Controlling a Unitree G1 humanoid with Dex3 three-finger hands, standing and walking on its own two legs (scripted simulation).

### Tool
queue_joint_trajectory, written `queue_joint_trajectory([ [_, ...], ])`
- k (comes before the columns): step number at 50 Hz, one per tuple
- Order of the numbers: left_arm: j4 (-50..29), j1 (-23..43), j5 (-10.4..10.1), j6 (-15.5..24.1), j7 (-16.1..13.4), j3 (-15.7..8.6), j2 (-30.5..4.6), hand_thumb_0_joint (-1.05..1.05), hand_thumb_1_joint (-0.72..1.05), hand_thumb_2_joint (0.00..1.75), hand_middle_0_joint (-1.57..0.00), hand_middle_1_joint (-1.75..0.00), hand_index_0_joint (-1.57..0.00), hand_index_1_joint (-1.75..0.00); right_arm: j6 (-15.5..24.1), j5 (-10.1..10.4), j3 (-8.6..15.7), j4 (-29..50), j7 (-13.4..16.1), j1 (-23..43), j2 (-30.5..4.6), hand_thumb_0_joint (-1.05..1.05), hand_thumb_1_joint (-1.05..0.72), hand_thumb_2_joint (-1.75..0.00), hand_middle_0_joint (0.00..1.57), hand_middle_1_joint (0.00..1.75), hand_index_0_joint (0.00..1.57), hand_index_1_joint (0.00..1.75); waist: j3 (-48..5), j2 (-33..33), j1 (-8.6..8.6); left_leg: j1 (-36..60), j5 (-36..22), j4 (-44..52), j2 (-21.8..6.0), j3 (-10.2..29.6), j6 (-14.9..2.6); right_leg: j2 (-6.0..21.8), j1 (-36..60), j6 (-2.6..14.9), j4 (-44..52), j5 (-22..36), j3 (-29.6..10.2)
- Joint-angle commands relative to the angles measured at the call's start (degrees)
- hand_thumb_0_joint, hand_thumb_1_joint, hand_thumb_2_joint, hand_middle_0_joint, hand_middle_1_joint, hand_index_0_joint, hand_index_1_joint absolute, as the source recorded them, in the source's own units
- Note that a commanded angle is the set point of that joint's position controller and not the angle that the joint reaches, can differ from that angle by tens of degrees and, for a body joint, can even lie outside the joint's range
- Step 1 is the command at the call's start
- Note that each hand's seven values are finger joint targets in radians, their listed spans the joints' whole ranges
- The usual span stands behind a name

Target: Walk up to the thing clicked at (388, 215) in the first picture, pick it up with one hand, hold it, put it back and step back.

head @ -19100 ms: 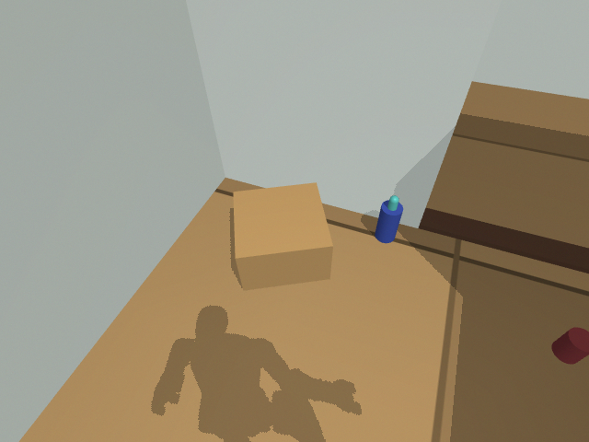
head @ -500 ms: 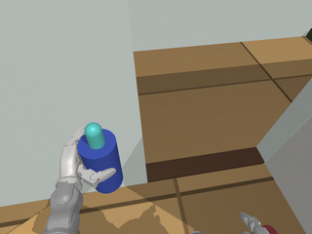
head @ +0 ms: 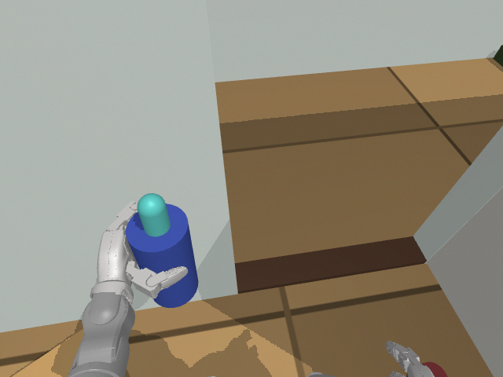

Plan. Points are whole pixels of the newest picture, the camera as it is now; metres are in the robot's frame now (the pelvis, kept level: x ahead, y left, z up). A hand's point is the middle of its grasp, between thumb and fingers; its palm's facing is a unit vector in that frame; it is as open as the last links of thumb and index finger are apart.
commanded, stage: hold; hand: left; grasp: from the side
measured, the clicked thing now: (164, 249) +0.32 +0.16 +0.02
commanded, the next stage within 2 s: crouch in 0.84 s
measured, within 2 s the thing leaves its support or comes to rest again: neither
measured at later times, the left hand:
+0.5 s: hand (156, 252) +0.31 +0.17 +0.03, palm faces +0.10 -0.99 -0.04, open 12.0 cm
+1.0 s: hand (158, 248) +0.31 +0.17 +0.03, palm faces +0.10 -0.99 -0.05, open 12.0 cm
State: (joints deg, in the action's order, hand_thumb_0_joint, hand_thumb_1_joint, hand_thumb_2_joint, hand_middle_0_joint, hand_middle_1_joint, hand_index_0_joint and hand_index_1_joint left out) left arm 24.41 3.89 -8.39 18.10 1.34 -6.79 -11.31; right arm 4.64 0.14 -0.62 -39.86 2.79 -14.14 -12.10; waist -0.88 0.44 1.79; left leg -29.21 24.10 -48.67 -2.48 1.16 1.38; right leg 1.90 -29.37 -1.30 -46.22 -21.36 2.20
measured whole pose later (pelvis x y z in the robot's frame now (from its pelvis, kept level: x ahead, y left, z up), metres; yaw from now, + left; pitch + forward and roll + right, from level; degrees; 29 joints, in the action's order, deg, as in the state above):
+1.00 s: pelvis +0.00 +0.00 +0.00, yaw +0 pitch +5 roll -1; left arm 22.5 3.3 -8.3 17.1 1.1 -6.0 -11.5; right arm 5.9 0.2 -0.6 -40.2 2.7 -14.4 -12.2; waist -1.2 0.8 1.7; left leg -29.6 24.3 -49.0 -2.5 1.4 1.4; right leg 1.9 -29.7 -1.3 -46.5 -21.5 2.3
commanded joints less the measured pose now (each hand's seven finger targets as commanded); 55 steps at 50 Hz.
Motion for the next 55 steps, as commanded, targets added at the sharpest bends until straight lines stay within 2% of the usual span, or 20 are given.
queue_joint_trajectory([
  [1,-24.71,24.66,-2.65,9.02,-0.07,-5.47,-9.68,0.0,-0.01,1.2,-1.17,-1.37,-1.19,-1.37,1.94,-0.3,2.79,6.94,0.63,0.76,-7.45,0.0,-0.92,-0.91,0.2,0.3,0.2,0.3,-21.26,3.95,-0.04,7.68,-16.57,6.9,2.49,-0.8,-0.93,-2.18,9.63,1.65,5.57,17.09,0.33],
  [11,-19.3,21.78,-2.66,8.48,0.82,-2.98,-6.77,0.0,-0.01,1.21,-1.18,-1.38,-1.2,-1.38,2.45,-0.25,3.19,6.86,0.31,1.17,-8.06,0.0,-0.92,-0.91,0.2,0.3,0.2,0.3,-18.2,3.96,0.55,7.15,-15.87,7.07,2.34,-0.68,-0.79,-2.36,7.16,1.85,5.39,15.84,0.66],
  [12,-23.92,25.18,-3.05,9.08,0.38,-5.5,-9.35,0.0,-0.01,1.21,-1.18,-1.38,-1.2,-1.38,2.58,-0.08,3.35,6.98,0.33,1.23,-8.22,0.0,-0.91,-0.91,0.2,0.3,0.2,0.3,-19.77,3.99,-0.06,7.64,-15.09,7.52,2.19,-0.49,-0.79,-2.38,7.83,1.94,5.34,15.07,0.79],
  [14,-23.68,24.41,-2.93,8.96,0.41,-3.0,-7.33,0.0,-0.02,1.2,-1.17,-1.37,-1.19,-1.37,2.53,-0.22,2.93,7.35,0.19,1.04,-7.84,0.0,-0.92,-0.91,0.2,0.3,0.2,0.3,-19.96,3.94,0.52,7.55,-15.05,7.41,2.19,-0.44,-0.73,-2.52,7.83,1.97,5.2,14.98,0.81],
  [18,-23.02,23.58,-2.77,9.12,-0.13,-5.32,-8.96,0.0,-0.03,1.2,-1.18,-1.38,-1.19,-1.38,2.7,-0.15,3.25,7.18,0.27,1.26,-8.02,0.0,-0.92,-0.91,0.2,0.3,0.2,0.3,-19.53,3.18,0.05,6.33,-12.45,7.34,2.5,-0.85,-1.1,-2.16,7.85,1.69,5.89,13.25,0.38],
  [21,-24.84,24.88,-2.31,9.34,-0.11,-4.88,-9.48,0.0,-0.01,1.21,-1.17,-1.38,-1.19,-1.38,2.66,-0.4,3.17,7.05,0.34,1.01,-8.04,0.0,-0.92,-0.91,0.2,0.3,0.2,0.3,-21.05,4.46,0.43,7.63,-14.07,6.87,2.46,-0.78,-0.94,-2.21,7.66,1.76,5.4,14.55,0.37],
  [22,-20.24,21.41,-2.19,8.59,0.16,-2.52,-6.46,0.0,-0.02,1.21,-1.18,-1.38,-1.19,-1.39,2.7,-0.28,2.98,7.41,0.29,1.45,-7.97,0.0,-0.92,-0.91,0.2,0.3,0.2,0.3,-18.06,3.18,0.71,6.7,-14.01,7.35,2.31,-0.61,-0.86,-2.44,6.77,1.79,5.3,14.3,0.7],
  [23,-25.53,24.93,-2.6,9.24,-0.09,-4.93,-9.19,0.0,-0.01,1.21,-1.17,-1.37,-1.19,-1.38,2.68,-0.33,3.09,7.31,0.26,1.16,-7.91,0.0,-0.92,-0.91,0.2,0.3,0.2,0.3,-20.52,4.99,0.0,6.8,-14.23,6.94,2.38,-0.71,-0.89,-2.28,7.69,1.87,5.18,14.73,0.44],
  [28,-20.71,22.83,-2.82,8.89,-0.06,-4.11,-6.96,0.0,-0.03,1.21,-1.18,-1.38,-1.19,-1.39,2.87,-0.32,2.88,7.19,0.22,1.85,-7.63,0.0,-0.92,-0.91,0.2,0.3,0.2,0.3,-18.07,3.25,0.25,5.39,-11.95,7.3,2.37,-0.53,-0.96,-2.41,6.92,1.78,5.47,12.52,0.56],
  [29,-22.87,24.75,-2.89,9.17,-0.24,-6.35,-9.68,0.0,-0.04,1.21,-1.18,-1.38,-1.2,-1.39,2.85,-0.18,3.13,7.11,0.4,1.44,-8.04,0.0,-0.92,-0.91,0.2,0.3,0.2,0.3,-19.35,3.69,-0.08,5.79,-12.49,7.05,2.53,-0.84,-1.08,-2.2,7.5,1.7,5.72,13.31,0.28],
  [34,-20.85,22.43,-2.65,8.66,0.15,-2.96,-6.51,0.0,-0.03,1.22,-1.19,-1.39,-1.21,-1.4,3.08,-0.1,2.88,7.17,0.26,1.61,-7.79,0.0,-0.92,-0.91,0.2,0.3,0.2,0.3,-17.41,2.93,0.61,6.0,-11.57,7.86,2.27,-0.34,-0.84,-2.5,6.62,1.84,5.56,11.92,0.84],
  [36,-25.22,25.19,-2.75,9.1,-0.05,-4.72,-9.12,0.0,-0.03,1.2,-1.17,-1.37,-1.19,-1.38,3.26,-0.06,3.2,7.24,0.22,1.66,-8.09,0.0,-0.92,-0.91,0.2,0.3,0.2,0.3,-20.18,5.77,0.26,7.26,-11.78,7.71,2.4,-0.45,-0.7,-2.29,7.01,1.93,5.52,12.21,0.63],
  [42,-23.72,25.06,-2.85,8.28,-0.05,-4.29,-8.68,0.0,-0.05,1.18,-1.15,-1.35,-1.17,-1.36,3.52,0.1,3.0,6.76,0.44,1.49,-8.0,0.0,-0.92,-0.91,0.2,0.3,0.2,0.3,-18.27,4.09,0.49,7.02,-12.12,7.82,2.32,-0.46,-0.89,-2.35,6.53,1.81,5.84,12.84,0.64],
  [43,-24.49,25.64,-2.55,8.28,0.11,-2.76,-7.76,0.0,-0.04,1.18,-1.15,-1.35,-1.16,-1.36,3.48,-0.14,2.88,6.72,0.33,1.09,-7.78,0.0,-0.92,-0.91,0.2,0.3,0.2,0.3,-18.86,4.66,0.74,7.13,-12.43,7.81,2.16,-0.19,-0.7,-2.41,6.3,1.94,5.38,12.82,0.93],
  [46,-23.29,22.91,-2.77,7.77,-0.01,-2.84,-7.08,0.0,-0.02,1.2,-1.17,-1.37,-1.18,-1.37,3.59,-0.03,2.9,6.9,0.32,1.13,-7.93,0.0,-0.92,-0.91,0.2,0.3,0.2,0.3,-18.3,3.06,0.59,7.04,-12.4,7.71,2.27,-0.29,-0.88,-2.47,6.96,1.76,5.77,12.96,0.88],
  [47,-26.61,25.15,-2.82,8.28,-0.18,-4.77,-9.32,0.0,0.02,1.23,-1.18,-1.37,-1.19,-1.38,3.64,-0.06,2.95,6.77,0.32,1.07,-7.79,0.0,-0.91,-0.91,0.2,0.3,0.2,0.3,-20.53,4.69,0.06,7.52,-13.27,7.26,2.45,-0.53,-0.85,-2.24,7.59,1.8,5.57,13.86,0.59],
  [49,-24.18,23.35,-2.35,7.6,-0.28,-3.23,-7.89,0.0,0.08,1.15,-1.17,-1.3,-1.18,-1.3,3.42,0.0,2.84,6.82,0.44,1.12,-7.66,0.0,-0.89,-0.9,0.2,0.3,0.2,0.3,-18.54,2.45,0.53,7.07,-14.06,7.22,2.43,-0.58,-1.01,-2.25,7.82,1.56,5.98,14.7,0.69],
  [52,-23.25,23.41,-2.71,7.97,-0.81,-5.54,-8.35,0.0,0.03,1.15,-1.19,-1.31,-1.2,-1.31,3.22,-0.11,3.09,6.49,0.26,1.06,-7.69,0.0,-0.89,-0.9,0.2,0.3,0.2,0.3,-19.05,2.79,-0.03,6.66,-15.45,6.71,2.29,-0.75,-1.04,-2.19,7.44,1.59,5.37,16.15,0.55],
  [54,-18.23,20.66,-2.62,8.3,-0.45,-3.96,-5.76,0.0,0.04,1.16,-1.18,-1.33,-1.2,-1.32,2.85,-0.43,2.99,6.64,-0.03,1.4,-7.58,0.0,-0.88,-0.9,0.2,0.3,0.2,0.3,-16.91,1.82,0.28,4.83,-15.42,6.19,2.27,-0.67,-1.07,-2.15,6.18,1.59,4.89,15.86,0.75],
  [55,-17.65,22.0,-2.38,8.91,-0.77,-6.19,-7.62,0.0,0.06,1.16,-1.2,-1.33,-1.22,-1.33,2.81,-0.51,3.39,6.13,-0.18,1.66,-7.82,0.0,-0.88,-0.9,0.2,0.3,0.2,0.3,-16.25,1.82,-0.06,3.82,-14.41,5.84,2.36,-0.77,-1.26,-2.01,5.34,1.49,4.71,15.28,0.52],
])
